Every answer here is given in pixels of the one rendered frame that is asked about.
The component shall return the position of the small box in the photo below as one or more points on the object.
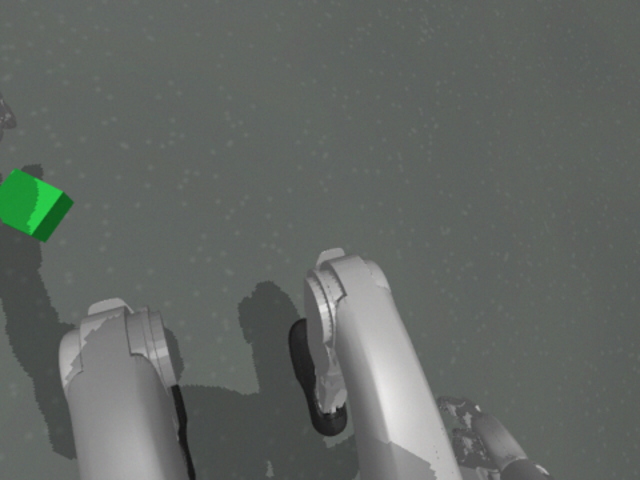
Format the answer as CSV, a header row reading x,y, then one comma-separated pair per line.
x,y
31,205

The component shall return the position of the right robot hand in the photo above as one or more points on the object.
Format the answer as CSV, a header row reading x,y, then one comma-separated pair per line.
x,y
493,444

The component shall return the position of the right robot foot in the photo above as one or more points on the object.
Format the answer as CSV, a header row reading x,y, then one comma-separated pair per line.
x,y
326,424

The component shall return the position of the left robot foot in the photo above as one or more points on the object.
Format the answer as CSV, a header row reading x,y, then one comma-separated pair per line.
x,y
182,432

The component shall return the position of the right robot arm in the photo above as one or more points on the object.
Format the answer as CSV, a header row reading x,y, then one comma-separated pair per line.
x,y
525,469

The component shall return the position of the left robot hand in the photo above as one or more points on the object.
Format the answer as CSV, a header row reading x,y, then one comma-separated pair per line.
x,y
7,121

